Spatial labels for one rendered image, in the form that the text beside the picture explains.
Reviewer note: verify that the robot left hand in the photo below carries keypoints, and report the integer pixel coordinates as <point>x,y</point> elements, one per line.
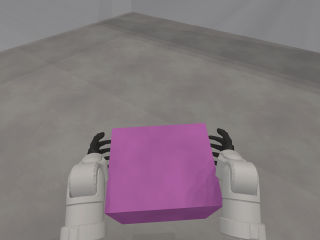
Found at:
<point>95,145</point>

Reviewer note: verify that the robot right forearm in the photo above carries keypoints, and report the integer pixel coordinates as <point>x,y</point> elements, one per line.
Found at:
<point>240,190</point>

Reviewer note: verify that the carton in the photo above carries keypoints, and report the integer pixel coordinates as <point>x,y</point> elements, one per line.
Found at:
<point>161,173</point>

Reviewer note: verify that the robot right hand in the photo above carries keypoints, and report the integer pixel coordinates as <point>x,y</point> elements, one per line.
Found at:
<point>225,141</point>

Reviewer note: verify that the robot left forearm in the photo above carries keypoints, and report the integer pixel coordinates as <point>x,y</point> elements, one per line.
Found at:
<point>84,216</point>

